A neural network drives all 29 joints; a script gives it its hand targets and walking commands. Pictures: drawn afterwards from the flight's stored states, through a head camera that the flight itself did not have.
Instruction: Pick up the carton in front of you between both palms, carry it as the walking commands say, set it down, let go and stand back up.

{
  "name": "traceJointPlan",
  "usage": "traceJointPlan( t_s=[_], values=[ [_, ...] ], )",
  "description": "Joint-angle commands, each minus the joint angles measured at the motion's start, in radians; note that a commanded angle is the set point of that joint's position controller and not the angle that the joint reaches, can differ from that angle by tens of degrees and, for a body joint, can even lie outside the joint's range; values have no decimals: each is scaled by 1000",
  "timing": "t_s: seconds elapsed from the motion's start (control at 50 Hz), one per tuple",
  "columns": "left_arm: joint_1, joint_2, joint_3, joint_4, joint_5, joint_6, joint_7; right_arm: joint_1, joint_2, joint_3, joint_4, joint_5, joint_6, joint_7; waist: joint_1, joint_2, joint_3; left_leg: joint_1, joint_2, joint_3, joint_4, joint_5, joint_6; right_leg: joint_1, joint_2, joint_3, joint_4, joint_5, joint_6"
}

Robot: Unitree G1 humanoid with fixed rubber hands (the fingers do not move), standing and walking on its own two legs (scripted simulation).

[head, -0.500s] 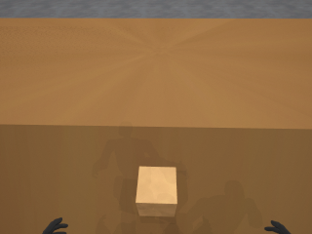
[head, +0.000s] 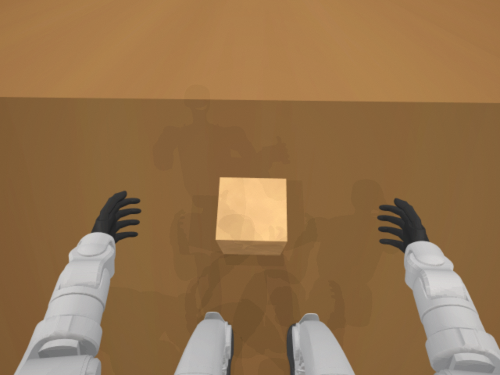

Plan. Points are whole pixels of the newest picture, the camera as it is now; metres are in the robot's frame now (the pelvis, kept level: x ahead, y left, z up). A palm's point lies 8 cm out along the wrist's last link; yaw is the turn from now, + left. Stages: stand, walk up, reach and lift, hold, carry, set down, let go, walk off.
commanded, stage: reach and lift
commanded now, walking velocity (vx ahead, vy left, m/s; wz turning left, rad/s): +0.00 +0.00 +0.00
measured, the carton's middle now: (252, 219) +0.51 +0.02 -0.58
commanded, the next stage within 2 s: none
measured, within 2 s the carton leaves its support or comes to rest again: neither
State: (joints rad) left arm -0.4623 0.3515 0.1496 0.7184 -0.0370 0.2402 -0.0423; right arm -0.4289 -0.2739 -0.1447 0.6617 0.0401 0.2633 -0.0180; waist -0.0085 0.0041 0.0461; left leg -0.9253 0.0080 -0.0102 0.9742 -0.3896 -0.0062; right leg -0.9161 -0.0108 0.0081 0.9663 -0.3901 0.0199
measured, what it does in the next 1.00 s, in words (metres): lowers itself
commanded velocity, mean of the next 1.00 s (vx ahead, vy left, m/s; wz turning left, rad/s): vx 0.00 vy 0.00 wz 0.00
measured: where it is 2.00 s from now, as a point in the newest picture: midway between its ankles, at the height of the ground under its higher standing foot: (260, 371)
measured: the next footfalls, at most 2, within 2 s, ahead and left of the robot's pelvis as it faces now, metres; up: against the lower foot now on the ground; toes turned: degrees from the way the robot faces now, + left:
none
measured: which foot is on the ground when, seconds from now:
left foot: down 0.00-1.00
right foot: down 0.00-1.00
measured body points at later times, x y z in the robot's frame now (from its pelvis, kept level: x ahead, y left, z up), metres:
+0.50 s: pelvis -0.05 +0.01 -0.05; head +0.28 +0.01 +0.26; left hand +0.53 +0.21 -0.14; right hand +0.52 -0.18 -0.14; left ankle +0.04 +0.12 -0.67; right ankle +0.03 -0.13 -0.67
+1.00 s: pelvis -0.05 +0.00 -0.21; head +0.32 +0.01 +0.05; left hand +0.52 +0.22 -0.37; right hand +0.51 -0.18 -0.38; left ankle +0.04 +0.13 -0.67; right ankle +0.04 -0.14 -0.67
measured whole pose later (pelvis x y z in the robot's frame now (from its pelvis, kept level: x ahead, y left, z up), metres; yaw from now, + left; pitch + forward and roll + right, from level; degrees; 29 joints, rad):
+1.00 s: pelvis -0.05 +0.00 -0.21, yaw -1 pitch +51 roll -2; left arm -1.37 0.38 0.24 1.01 -0.08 0.12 0.04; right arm -1.31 -0.29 -0.26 0.93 0.07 0.12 -0.12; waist 0.01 0.00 0.07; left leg -2.09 -0.05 -0.06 1.72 -0.52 -0.03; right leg -2.07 0.05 0.06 1.71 -0.53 0.07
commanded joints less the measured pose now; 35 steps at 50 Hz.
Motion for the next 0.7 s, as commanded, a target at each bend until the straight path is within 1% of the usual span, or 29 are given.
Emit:
traceJointPlan(
  t_s=[0.0, 0.02, 0.04, 0.06, 0.1, 0.12, 0.16, 0.2, 0.22, 0.24, 0.26, 0.28, 0.3, 0.32, 0.34, 0.36, 0.38, 0.4, 0.42, 0.44, 0.46, 0.48, 0.5, 0.52, 0.56, 0.6, 0.62, 0.66, 0.68],
  values=[
    [-229, 139, 20, -15, -7, 6, 15, -184, -118, -26, -37, 16, 7, -27, -10, 42, -594, 282, -50, 5, -27, 377, -15, 97, 53, -24, -47, 290, 31],
    [-267, 120, 37, -29, -7, -1, 18, -226, -137, -63, -42, -10, -8, -35, -22, 11, -614, 287, -63, -13, -45, 460, -13, 12, 60, -48, -47, 301, 28],
    [-364, 120, 20, -30, -35, -2, 17, -377, -131, -44, -124, 25, -6, -28, 6, 39, -726, 301, -51, -9, -23, 406, -18, 57, 59, -30, -34, 263, 16],
    [-463, 135, 36, -10, -12, -5, 24, -476, -150, -99, -32, -7, 1, -38, 6, 54, -669, 201, -48, -2, -17, 342, -23, 38, 49, -26, -31, 244, 22],
    [-600, 173, 56, 4, 10, -9, 36, -566, -111, -99, -35, 28, -5, -43, -12, 88, -738, 216, -58, -4, -19, 326, -26, -48, 55, -42, 6, 217, 25],
    [-600, 139, 60, 10, -6, 4, 34, -571, -121, -77, 12, 0, 2, -42, 15, 24, -795, 187, -62, 5, -20, 352, -32, 25, 59, -29, -18, 245, 17],
    [-711, 107, 14, 97, -20, 29, 47, -692, -131, -95, 79, 42, 8, -39, -19, 40, -803, 196, -65, 3, -26, 267, -28, -73, 65, -68, 9, 162, 29],
    [-767, 146, 95, 121, 11, 20, 37, -731, -130, -137, 112, -23, 19, -53, -16, 12, -789, 78, -61, 20, -9, 201, -27, -69, 57, -42, -4, 118, 28],
    [-849, 67, 41, 67, -26, 25, 41, -822, -168, -126, 125, -9, 9, -43, -41, 67, -825, 114, -64, 3, -39, 226, -40, -84, 73, -68, 0, 155, 9],
    [-920, 168, 116, 176, 26, 24, 45, -876, -115, -142, 147, -9, 12, -45, 0, 28, -865, 81, -65, 19, -14, 213, -30, -88, 65, -51, -2, 138, 26],
    [-926, 150, 102, 133, 46, 16, 46, -855, -143, -186, 117, -31, 2, -51, -45, 54, -914, 138, -70, 26, 4, 269, -28, -105, 68, -60, -11, 196, 37],
    [-1011, 131, 122, 141, 13, 17, 51, -994, -144, -146, 140, 2, -2, -55, 33, 51, -913, 95, -76, 37, -10, 220, -39, -84, 70, -63, -4, 149, 33],
    [-1049, 146, 103, 96, 4, 8, 53, -1034, -167, -163, 118, -41, 2, -54, -12, 24, -955, 41, -67, 42, -8, 184, -39, -27, 78, -66, 9, 149, 24],
    [-1074, 138, 113, 168, 21, 9, 58, -1070, -142, -169, 163, -37, -1, -50, 3, -16, -930, 12, -75, 29, -12, 216, -29, -94, 81, -67, 13, 153, 29],
    [-1167, 190, 130, 179, 51, 16, 60, -1129, -124, -176, 189, -13, 3, -56, 5, 14, -957, 51, -69, 25, -15, 194, -18, -109, 79, -75, 27, 139, 43],
    [-1151, 168, 163, 217, 63, 0, 50, -1158, -121, -175, 165, -31, -2, -60, 41, 33, -942, 24, -76, 51, 19, 205, -21, -148, 74, -52, 8, 132, 38],
    [-1163, 129, 148, 187, 48, 6, 50, -1138, -161, -200, 181, -52, -15, -58, -14, 26, -1038, 99, -74, 12, 4, 238, -28, -115, 84, -95, 39, 171, 35],
    [-1166, 185, 190, 212, 65, 0, 47, -1187, -136, -185, 177, -49, -8, -60, 56, -15, -1036, 33, -75, 35, -7, 253, -27, -90, 88, -74, 32, 186, 37],
    [-1143, 110, 190, 269, 85, -5, 41, -1127, -127, -205, 184, -69, -24, -56, -31, -26, -1039, 6, -81, 33, 23, 302, -25, -78, 91, -89, 40, 290, 43],
    [-1179, 131, 203, 188, 95, -26, 37, -1149, -118, -248, 161, -109, -38, -56, -3, 3, -1119, 13, -94, 32, 45, 417, -29, -65, 89, -65, 60, 366, 38],
    [-1154, 136, 224, 259, 97, -29, 33, -1152, -87, -205, 188, -62, -29, -53, 31, -27, -1150, 67, -94, 45, 44, 381, -9, -88, 104, -83, 77, 323, 59],
    [-1133, 119, 207, 162, 112, -46, 16, -1081, -96, -261, 174, -117, -44, -56, -1, 78, -1113, 18, -78, 49, 61, 478, -32, -92, 79, -54, 36, 391, 29],
    [-1145, 138, 241, 228, 139, -46, 17, -1109, -51, -239, 136, -100, -59, -51, 23, 2, -1070, 8, -89, 39, 42, 490, -17, -147, 114, -66, 56, 408, 40],
    [-1134, 93, 238, 223, 139, -50, 14, -1098, -53, -276, 179, -138, -61, -42, -1, 30, -1039, -86, -84, 47, 51, 440, -30, -118, 90, -66, 65, 396, 28],
    [-1119, 64, 257, 147, 144, -77, 10, -1106, 6, -263, 104, -171, -82, -50, 17, -20, -1060, -107, -87, 29, 82, 497, -18, -134, 97, -53, 94, 463, 37],
    [-1111, 17, 256, 173, 153, -85, 0, -1076, -16, -321, 138, -199, -104, -48, -17, 14, -1034, -125, -90, 48, 119, 483, -33, -182, 106, -67, 121, 433, 33],
    [-1116, 79, 304, 140, 183, -104, 6, -1083, 13, -295, 113, -171, -108, -57, 59, -10, -1071, -155, -97, 57, 146, 536, -27, -228, 99, -52, 136, 443, 38],
    [-1077, 43, 308, 114, 193, -125, 11, -1099, -19, -321, 64, -197, -130, -57, 15, 12, -1104, -159, -85, 33, 207, 615, -27, -243, 100, -39, 207, 545, 37],
    [-1044, 43, 293, 155, 177, -130, 15, -976, -10, -324, 126, -194, -136, -60, 8, 9, -1079, -202, -89, 43, 255, 607, -26, -291, 103, -42, 233, 543, 31]
  ],
)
